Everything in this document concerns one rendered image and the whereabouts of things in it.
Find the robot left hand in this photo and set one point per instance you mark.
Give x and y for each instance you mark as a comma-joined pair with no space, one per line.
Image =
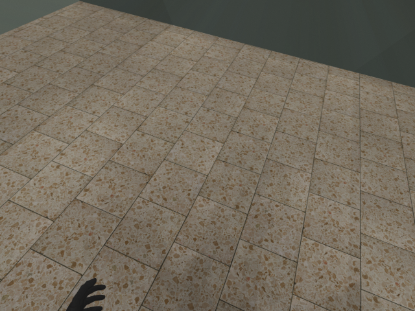
80,300

